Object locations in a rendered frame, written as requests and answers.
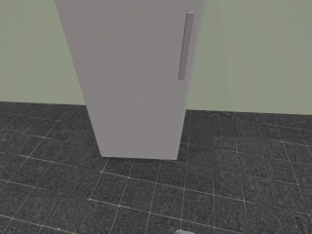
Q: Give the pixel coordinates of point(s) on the fridge door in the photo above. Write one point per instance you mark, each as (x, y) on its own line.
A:
(126, 54)

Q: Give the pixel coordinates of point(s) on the handle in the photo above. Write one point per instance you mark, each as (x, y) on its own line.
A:
(185, 44)

